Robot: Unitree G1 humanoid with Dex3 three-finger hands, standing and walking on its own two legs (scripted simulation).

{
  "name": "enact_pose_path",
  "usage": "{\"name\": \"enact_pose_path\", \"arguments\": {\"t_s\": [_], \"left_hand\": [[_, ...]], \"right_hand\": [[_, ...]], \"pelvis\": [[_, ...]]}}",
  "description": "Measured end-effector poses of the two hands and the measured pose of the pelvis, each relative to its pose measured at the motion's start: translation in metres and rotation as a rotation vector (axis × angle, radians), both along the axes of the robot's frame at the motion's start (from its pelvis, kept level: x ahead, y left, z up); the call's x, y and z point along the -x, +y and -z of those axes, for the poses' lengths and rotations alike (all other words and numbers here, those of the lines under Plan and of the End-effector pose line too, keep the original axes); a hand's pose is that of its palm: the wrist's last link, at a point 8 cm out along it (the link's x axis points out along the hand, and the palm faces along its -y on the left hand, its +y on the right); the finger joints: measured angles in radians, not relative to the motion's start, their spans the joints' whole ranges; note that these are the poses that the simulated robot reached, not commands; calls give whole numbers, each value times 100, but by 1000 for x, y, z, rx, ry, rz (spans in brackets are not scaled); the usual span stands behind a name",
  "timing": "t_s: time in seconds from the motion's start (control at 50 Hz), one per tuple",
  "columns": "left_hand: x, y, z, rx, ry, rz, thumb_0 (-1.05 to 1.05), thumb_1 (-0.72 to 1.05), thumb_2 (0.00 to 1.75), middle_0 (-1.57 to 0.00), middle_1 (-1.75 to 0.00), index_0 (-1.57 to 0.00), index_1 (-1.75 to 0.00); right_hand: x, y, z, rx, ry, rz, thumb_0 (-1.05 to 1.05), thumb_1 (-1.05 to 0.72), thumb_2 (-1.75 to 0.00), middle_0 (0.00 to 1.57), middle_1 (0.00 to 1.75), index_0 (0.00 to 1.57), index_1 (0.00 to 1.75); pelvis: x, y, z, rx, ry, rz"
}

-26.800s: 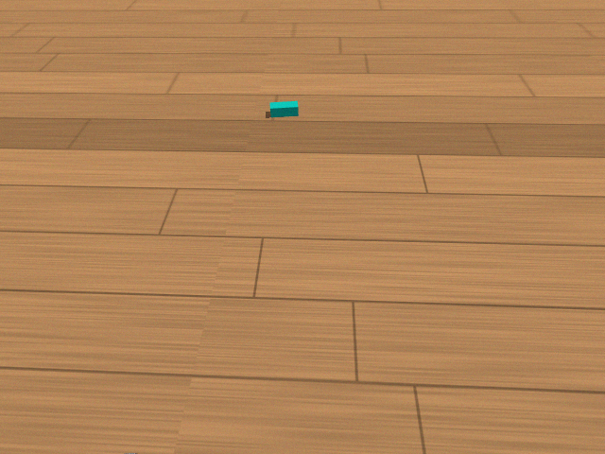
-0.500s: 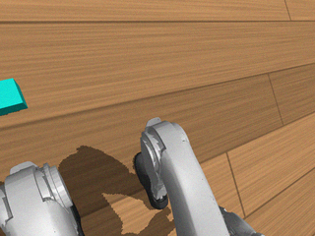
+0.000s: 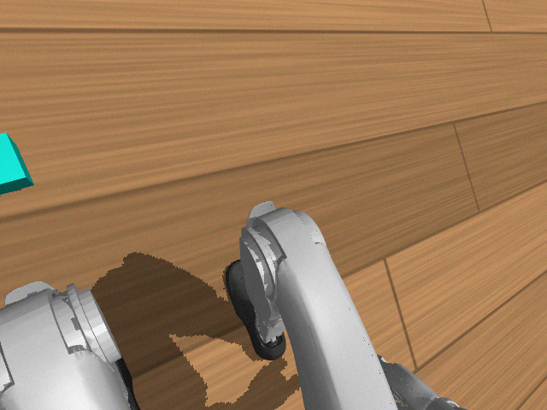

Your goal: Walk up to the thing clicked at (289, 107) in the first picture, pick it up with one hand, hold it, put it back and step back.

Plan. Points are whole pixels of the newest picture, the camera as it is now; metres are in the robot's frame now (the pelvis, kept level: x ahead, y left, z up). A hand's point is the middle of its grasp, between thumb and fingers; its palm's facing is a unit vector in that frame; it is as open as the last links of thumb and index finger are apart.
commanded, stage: open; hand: left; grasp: from above
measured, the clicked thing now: out of the picture +0.47 +0.29 -0.27
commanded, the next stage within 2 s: withdraw in 0.54 s
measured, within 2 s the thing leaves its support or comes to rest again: neither
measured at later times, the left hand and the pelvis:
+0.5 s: hand out of the picture +0.46 +0.30 -0.24, palm faces -0.46 -0.14 -0.88, open 13.8 cm; pelvis +0.00 +0.00 +0.00, yaw +0 degrees
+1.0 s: hand out of the picture +0.49 +0.31 -0.16, palm faces -0.28 -0.09 -0.96, open 14.1 cm; pelvis +0.01 +0.00 +0.02, yaw +2 degrees
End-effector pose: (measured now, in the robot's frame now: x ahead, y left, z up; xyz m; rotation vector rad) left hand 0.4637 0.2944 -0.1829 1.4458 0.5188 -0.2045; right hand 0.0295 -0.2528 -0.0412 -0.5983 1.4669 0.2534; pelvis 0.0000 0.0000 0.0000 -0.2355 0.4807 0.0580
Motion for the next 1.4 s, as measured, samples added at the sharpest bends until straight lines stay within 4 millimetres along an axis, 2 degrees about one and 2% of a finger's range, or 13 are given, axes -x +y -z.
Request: {"name": "enact_pose_path", "arguments": {"t_s": [0.28,0.46,0.66,0.8,0.92,1.08,1.2,1.3,1.4], "left_hand": [[-6,5,0,-7,-2,-36,0,-32,90,-32,-80,-28,-84],[-2,8,-2,-5,27,-32,0,-44,99,-20,-87,-16,-91],[-2,3,-2,3,14,-2,0,-51,105,-12,-94,-8,-99],[-7,1,-7,-5,-39,-16,0,-52,103,-10,-99,-9,-101],[-18,4,-40,-33,-134,-49,0,-53,102,-9,-101,-9,-102],[-17,24,-122,-99,-129,-114,0,-53,103,-9,-102,-9,-103],[-8,30,-177,-94,-23,-118,0,-53,104,-9,-103,-8,-104],[-3,21,-194,-60,39,-66,0,-53,104,-9,-103,-8,-105],[2,10,-184,-31,51,-3,0,-51,103,-11,-102,-10,-104]], "right_hand": [[-4,-3,-4,-5,-1,-1,0,-90,-90,20,30,20,30],[-2,-1,-3,-13,4,13,0,-90,-90,20,30,20,30],[-3,-1,-6,1,1,13,0,-89,-90,20,30,20,30],[-4,-2,-9,0,-5,16,0,-90,-90,20,30,20,30],[-9,-3,-5,-32,-9,66,0,-91,-90,20,30,20,30],[-42,-9,8,-82,-93,172,0,-91,-90,20,30,20,30],[-66,-11,4,-91,-155,191,0,-91,-91,20,30,20,30],[-71,-17,-9,-44,-184,176,0,-91,-91,20,30,20,30],[-61,-29,-18,32,-171,164,0,-91,-91,20,30,20,30]], "pelvis": [[-2,1,-2,5,12,-2],[-2,0,-4,1,16,-3],[-1,0,-7,1,16,-2],[-1,0,-8,1,24,-1],[-5,-2,-13,-9,69,-6],[-7,-4,-31,-46,125,-30],[-2,-7,-53,-79,124,-58],[5,-12,-66,-92,110,-73],[10,-15,-67,-95,105,-76]]}}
